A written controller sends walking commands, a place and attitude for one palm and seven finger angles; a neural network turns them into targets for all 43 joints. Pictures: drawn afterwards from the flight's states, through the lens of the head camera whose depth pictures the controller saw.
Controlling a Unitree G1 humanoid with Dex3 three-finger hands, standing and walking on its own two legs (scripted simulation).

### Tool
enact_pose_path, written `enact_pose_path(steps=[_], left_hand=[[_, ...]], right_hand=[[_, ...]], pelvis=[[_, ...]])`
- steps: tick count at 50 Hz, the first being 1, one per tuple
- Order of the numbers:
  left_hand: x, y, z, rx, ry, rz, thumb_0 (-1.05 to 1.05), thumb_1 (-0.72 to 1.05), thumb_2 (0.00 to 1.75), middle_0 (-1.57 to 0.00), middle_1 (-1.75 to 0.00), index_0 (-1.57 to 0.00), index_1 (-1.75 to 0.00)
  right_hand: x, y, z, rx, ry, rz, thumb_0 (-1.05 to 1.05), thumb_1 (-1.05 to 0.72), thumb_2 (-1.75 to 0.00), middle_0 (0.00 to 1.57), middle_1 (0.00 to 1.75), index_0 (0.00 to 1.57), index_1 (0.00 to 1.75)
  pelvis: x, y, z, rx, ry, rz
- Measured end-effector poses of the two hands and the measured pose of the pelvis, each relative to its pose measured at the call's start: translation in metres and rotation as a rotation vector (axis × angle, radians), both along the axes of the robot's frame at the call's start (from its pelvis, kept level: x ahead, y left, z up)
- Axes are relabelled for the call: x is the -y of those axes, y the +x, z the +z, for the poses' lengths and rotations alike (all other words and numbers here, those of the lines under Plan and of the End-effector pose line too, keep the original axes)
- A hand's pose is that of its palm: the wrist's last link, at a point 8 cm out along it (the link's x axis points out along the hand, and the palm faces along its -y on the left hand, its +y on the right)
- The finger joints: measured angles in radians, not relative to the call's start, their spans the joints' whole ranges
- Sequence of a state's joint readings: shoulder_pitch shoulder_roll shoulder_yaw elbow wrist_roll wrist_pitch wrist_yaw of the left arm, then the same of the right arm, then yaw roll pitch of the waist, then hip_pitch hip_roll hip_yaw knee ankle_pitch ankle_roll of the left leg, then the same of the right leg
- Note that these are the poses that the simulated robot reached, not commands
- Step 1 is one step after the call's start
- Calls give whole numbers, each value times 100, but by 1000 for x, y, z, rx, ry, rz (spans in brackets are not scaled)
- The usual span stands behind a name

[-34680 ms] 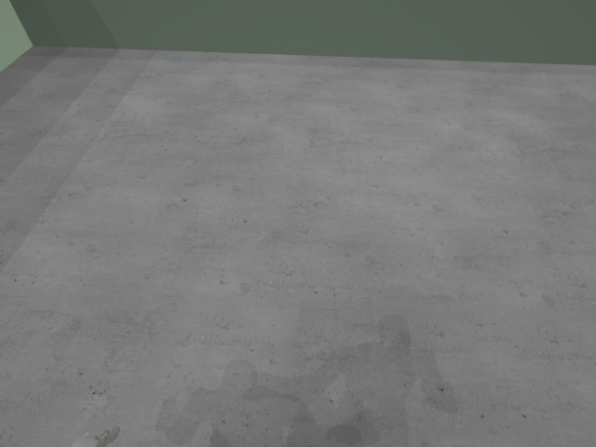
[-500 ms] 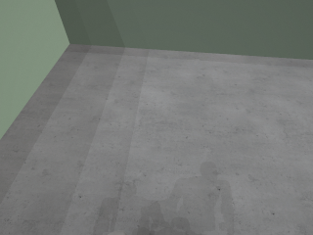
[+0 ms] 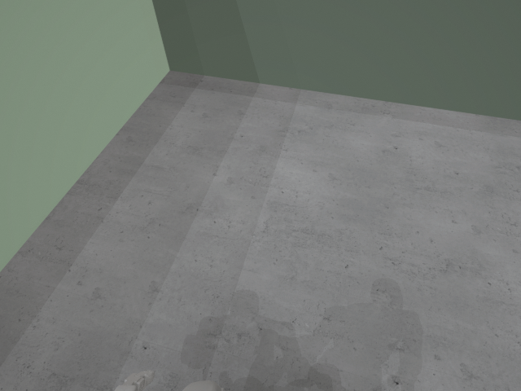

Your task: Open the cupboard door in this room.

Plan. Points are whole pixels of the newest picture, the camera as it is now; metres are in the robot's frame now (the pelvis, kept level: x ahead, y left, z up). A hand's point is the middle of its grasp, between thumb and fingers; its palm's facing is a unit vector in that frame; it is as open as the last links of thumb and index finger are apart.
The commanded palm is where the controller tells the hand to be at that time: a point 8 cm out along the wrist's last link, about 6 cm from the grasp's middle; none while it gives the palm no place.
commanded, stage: turn to face it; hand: left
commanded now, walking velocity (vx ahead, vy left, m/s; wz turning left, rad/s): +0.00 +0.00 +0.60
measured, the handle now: out of the picture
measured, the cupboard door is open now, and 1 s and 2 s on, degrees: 44 44 44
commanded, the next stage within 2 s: none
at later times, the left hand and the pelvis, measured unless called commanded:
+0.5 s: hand out of the picture +0.10 +0.21 -0.16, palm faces +0.31 -0.91 -0.29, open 7.4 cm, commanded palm none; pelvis +0.06 -0.03 -0.01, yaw +18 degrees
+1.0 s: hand out of the picture +0.03 +0.18 -0.17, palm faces +0.60 -0.76 -0.24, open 7.4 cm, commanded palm none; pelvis +0.09 -0.04 +0.00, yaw +36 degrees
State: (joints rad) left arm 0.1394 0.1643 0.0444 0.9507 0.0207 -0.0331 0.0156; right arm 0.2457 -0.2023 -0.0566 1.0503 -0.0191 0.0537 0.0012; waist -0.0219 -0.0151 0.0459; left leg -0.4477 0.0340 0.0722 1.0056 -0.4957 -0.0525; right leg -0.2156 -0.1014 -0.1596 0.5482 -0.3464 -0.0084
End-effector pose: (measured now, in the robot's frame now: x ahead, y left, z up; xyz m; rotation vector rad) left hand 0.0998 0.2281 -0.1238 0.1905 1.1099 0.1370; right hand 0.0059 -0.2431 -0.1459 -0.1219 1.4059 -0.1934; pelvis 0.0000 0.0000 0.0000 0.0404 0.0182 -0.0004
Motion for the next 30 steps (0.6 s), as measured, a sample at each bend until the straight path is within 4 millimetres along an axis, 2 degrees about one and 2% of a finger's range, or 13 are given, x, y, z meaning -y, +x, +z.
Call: enact_pose_path(steps=[2,6,9,11,15,19,23,25,27,30], left_hand=[[-1,-6,0,-24,-1,31,0,92,90,-20,-30,-20,-30],[-16,-24,-8,-83,6,99,-1,93,90,-20,-30,-20,-30],[-33,-40,-23,-135,5,142,-1,92,90,-20,-30,-20,-30],[-43,-47,-32,-169,13,167,0,92,90,-20,-30,-20,-30],[-53,-44,-26,-162,35,229,0,92,90,-20,-30,-20,-30],[-49,-31,-11,-97,39,270,0,92,90,-19,-29,-19,-30],[-35,-23,-1,-50,56,298,0,91,90,-19,-30,-19,-30],[-25,-23,0,-26,74,314,0,91,90,-19,-30,-19,-30],[-14,-28,1,-26,84,336,0,91,90,-19,-30,-20,-30],[3,-41,4,-59,68,381,0,91,90,-20,-30,-20,-30]], right_hand=[[5,32,6,41,-10,39,1,-92,-90,20,30,20,30],[6,101,15,139,-33,140,1,-91,-90,19,30,20,30],[0,151,15,235,-61,216,1,-91,-90,19,30,20,30],[-3,175,15,291,-80,249,1,-91,-90,19,30,20,30],[-6,193,23,297,-95,312,1,-91,-90,20,30,20,30],[-4,200,22,245,-77,366,1,-91,-90,20,30,20,30],[3,208,13,207,-40,395,1,-91,-90,20,30,21,30],[10,215,4,197,-20,404,1,-91,-90,20,30,21,30],[14,225,-2,185,-8,416,1,-91,-90,20,30,21,30],[14,239,1,171,0,445,1,-91,-90,20,30,21,30]], pelvis=[[2,8,3,-1,10,22],[-1,21,1,-2,10,71],[-10,32,-11,2,-12,97],[-12,36,-19,1,-27,121],[-8,41,-14,2,-38,169],[2,47,-7,2,-51,222],[20,56,-6,0,-54,279],[31,63,-12,-7,-40,309],[38,66,-14,-3,-31,335],[42,72,-7,3,-20,378]])
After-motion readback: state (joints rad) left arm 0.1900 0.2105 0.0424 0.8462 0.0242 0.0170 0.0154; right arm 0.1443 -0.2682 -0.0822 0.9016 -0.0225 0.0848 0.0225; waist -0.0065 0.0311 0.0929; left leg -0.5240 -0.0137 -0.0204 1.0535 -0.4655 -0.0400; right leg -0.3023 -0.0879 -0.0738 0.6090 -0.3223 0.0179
